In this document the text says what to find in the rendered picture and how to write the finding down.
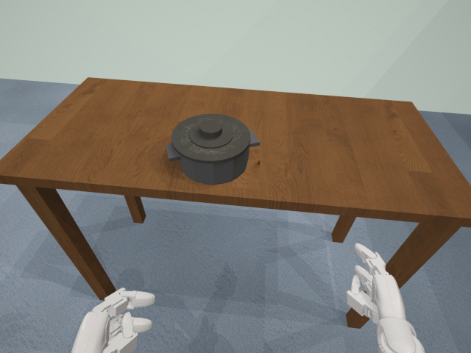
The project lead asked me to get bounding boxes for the pot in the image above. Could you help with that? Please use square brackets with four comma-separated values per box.
[166, 131, 260, 185]

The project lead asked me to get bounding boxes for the left robot hand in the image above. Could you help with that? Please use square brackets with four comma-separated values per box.
[71, 288, 155, 353]

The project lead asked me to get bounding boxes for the robot right forearm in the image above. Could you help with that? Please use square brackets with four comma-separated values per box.
[376, 317, 425, 353]

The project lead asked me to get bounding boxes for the knob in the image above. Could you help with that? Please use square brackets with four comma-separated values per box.
[199, 120, 222, 138]

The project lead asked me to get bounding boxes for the table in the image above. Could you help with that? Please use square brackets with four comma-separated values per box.
[0, 77, 471, 329]

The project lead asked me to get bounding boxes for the right robot hand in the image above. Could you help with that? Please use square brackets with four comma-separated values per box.
[347, 243, 406, 324]

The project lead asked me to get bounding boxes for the lid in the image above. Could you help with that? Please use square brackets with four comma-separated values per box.
[171, 114, 250, 164]

